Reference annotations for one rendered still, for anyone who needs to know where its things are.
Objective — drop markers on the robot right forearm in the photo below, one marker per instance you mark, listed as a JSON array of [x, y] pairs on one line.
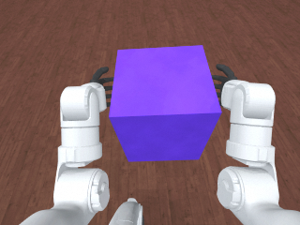
[[252, 107]]

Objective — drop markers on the robot left forearm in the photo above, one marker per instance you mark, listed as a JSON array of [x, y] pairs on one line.
[[79, 121]]

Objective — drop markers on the robot left shin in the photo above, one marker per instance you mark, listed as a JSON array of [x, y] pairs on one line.
[[131, 200]]

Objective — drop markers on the left robot thigh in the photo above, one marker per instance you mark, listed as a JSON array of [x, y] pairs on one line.
[[128, 213]]

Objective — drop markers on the left robot hand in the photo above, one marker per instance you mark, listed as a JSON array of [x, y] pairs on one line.
[[96, 79]]

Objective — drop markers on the carton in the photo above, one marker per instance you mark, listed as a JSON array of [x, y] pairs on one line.
[[164, 104]]

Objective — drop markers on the robot left upper arm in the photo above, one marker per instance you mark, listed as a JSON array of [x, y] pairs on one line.
[[79, 194]]

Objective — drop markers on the robot right upper arm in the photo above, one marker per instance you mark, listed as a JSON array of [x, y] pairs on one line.
[[251, 193]]

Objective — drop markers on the right robot hand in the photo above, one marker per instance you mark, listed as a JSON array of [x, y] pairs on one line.
[[230, 76]]

